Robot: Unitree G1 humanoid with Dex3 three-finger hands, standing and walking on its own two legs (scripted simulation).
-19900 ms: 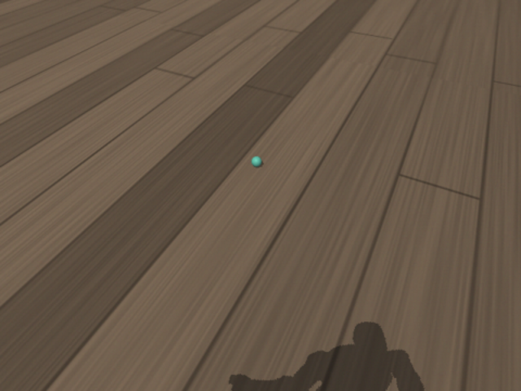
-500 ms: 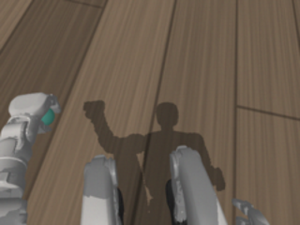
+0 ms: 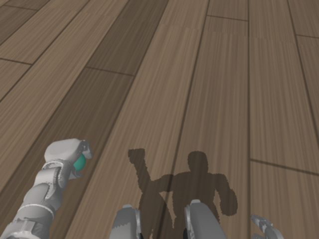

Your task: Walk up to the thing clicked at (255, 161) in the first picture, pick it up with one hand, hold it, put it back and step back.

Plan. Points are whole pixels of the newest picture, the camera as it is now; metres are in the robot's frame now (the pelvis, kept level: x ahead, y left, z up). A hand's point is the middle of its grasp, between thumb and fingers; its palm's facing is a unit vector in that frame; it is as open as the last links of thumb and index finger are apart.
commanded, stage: lift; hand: left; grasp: from above
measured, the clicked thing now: (74, 161) +0.37 +0.24 -0.09
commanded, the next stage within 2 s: hold in 0.54 s
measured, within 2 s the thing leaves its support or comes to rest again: neither
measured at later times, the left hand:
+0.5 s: hand (67, 144) +0.37 +0.22 +0.03, palm faces -0.44 -0.09 -0.89, open 7.3 cm
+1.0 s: hand (61, 129) +0.38 +0.22 +0.08, palm faces -0.45 -0.07 -0.89, open 7.3 cm
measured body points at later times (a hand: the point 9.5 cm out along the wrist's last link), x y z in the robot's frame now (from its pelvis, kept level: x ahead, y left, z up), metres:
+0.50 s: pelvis +0.04 +0.00 +0.10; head +0.09 -0.01 +0.55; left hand +0.39 +0.22 +0.08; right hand +0.12 -0.27 -0.03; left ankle +0.07 +0.12 -0.59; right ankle +0.07 -0.14 -0.59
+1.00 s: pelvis +0.07 +0.00 +0.13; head +0.09 -0.02 +0.58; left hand +0.40 +0.22 +0.13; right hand +0.17 -0.27 +0.01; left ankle +0.07 +0.12 -0.59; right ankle +0.07 -0.14 -0.59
